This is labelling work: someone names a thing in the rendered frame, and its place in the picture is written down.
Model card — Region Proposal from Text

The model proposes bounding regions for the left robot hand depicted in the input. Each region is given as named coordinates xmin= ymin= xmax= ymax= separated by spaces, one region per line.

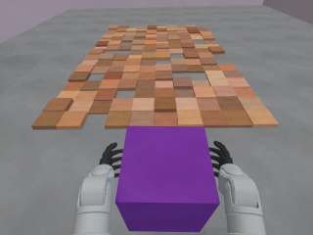
xmin=99 ymin=142 xmax=123 ymax=178

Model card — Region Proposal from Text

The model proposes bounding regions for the right robot forearm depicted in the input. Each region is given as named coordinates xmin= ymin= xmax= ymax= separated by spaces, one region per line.
xmin=218 ymin=164 xmax=266 ymax=235

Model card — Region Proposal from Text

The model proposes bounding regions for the carton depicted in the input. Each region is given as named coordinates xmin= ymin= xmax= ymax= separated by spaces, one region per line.
xmin=115 ymin=125 xmax=220 ymax=233

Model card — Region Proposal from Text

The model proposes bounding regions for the right robot hand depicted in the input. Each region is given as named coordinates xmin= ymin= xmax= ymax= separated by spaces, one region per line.
xmin=208 ymin=141 xmax=233 ymax=178

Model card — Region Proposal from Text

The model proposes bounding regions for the left robot forearm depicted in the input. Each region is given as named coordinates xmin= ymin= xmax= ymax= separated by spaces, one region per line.
xmin=71 ymin=164 xmax=115 ymax=235

